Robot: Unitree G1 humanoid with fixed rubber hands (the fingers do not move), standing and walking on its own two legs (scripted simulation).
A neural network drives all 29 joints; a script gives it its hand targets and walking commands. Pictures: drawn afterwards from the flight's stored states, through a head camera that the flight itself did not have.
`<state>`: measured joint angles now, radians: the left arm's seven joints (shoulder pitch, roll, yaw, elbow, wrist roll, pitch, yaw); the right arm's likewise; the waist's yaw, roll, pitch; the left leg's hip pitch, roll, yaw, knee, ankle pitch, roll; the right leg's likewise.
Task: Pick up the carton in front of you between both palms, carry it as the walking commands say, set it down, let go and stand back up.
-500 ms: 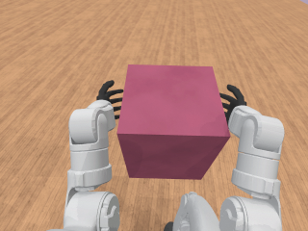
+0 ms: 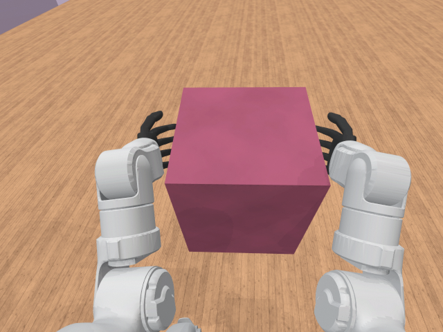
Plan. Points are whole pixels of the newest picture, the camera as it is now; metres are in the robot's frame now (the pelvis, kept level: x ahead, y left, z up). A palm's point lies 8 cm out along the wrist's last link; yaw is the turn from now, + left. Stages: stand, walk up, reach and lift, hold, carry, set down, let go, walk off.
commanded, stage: carry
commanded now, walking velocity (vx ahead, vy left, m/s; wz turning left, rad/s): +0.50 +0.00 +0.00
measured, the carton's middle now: (242, 176) +0.38 -0.01 +0.11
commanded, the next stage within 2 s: none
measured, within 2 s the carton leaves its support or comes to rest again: neither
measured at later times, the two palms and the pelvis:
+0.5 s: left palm (172, 120) +0.60 +0.16 +0.09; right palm (291, 114) +0.60 -0.14 +0.10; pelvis +0.29 +0.01 +0.01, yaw -1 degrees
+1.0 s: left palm (191, 71) +0.83 +0.14 +0.11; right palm (287, 67) +0.85 -0.16 +0.11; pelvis +0.61 -0.02 +0.00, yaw +1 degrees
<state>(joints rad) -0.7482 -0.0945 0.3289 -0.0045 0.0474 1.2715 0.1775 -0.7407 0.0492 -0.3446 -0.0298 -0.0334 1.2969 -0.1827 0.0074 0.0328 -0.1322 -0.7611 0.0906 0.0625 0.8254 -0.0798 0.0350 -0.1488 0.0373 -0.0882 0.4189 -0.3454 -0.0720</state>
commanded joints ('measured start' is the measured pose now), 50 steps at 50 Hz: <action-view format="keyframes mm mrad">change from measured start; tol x32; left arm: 1 -526 -624 -453 23 -146 23 -12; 19 -306 -1052 -779 -121 -235 -158 -100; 33 363 -865 -825 -443 -227 -99 -149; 50 371 -691 -859 -560 -264 -45 -140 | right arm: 1 -643 760 543 43 215 -1 19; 50 375 759 878 -521 209 -64 124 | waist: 1 70 -178 -166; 8 -14 277 -486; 28 -24 129 -252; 32 19 -347 -390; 50 10 -183 13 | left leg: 1 21 -59 97 -169 45 6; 6 625 -90 95 -417 69 17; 8 1079 320 -583 -410 179 229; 27 975 121 -3 -534 431 70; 34 -6 -34 -43 398 -405 -37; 50 197 -4 119 -302 52 -34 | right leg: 1 240 -187 99 -76 668 -103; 5 239 -196 8 137 995 0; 10 -505 -43 119 841 -91 55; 27 -364 -77 -76 27 285 86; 30 79 -69 -125 -64 280 58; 32 491 -455 499 -112 227 -125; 50 138 -285 -11 -259 363 -23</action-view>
